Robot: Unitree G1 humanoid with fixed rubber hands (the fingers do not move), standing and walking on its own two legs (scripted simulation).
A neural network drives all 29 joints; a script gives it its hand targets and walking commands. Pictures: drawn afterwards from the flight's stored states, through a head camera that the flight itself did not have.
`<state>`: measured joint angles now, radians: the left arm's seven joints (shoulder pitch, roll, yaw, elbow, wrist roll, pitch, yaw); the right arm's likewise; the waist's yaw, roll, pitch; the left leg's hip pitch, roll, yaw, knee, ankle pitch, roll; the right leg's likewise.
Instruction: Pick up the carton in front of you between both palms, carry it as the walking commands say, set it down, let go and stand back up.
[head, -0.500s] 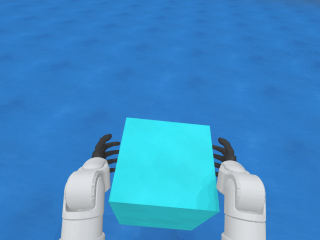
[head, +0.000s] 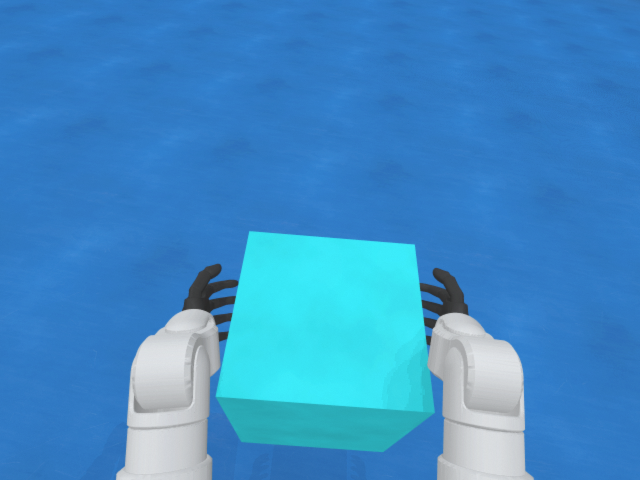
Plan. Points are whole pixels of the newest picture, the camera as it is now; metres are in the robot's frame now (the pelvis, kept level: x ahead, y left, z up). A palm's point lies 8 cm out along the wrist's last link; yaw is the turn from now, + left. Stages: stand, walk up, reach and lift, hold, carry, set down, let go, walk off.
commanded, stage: carry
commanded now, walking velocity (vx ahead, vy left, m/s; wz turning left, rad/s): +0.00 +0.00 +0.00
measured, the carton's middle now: (321, 350) +0.32 +0.00 +0.00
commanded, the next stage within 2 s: hold in 1.80 s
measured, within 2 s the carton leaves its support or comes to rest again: neither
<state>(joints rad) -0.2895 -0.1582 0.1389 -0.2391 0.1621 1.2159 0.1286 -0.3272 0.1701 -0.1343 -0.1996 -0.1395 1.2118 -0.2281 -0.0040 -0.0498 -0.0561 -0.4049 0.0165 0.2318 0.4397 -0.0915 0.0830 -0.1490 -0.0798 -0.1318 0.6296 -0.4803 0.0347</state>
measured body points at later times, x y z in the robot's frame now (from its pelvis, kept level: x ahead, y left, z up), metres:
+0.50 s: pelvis +0.08 -0.02 +0.00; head +0.07 -0.02 +0.45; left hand +0.38 +0.12 +0.08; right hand +0.38 -0.17 +0.08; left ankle +0.09 +0.08 -0.73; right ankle -0.03 -0.12 -0.73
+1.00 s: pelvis +0.04 -0.03 +0.00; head +0.01 -0.02 +0.45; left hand +0.33 +0.11 +0.07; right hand +0.33 -0.18 +0.07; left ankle +0.09 +0.08 -0.73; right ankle -0.03 -0.12 -0.73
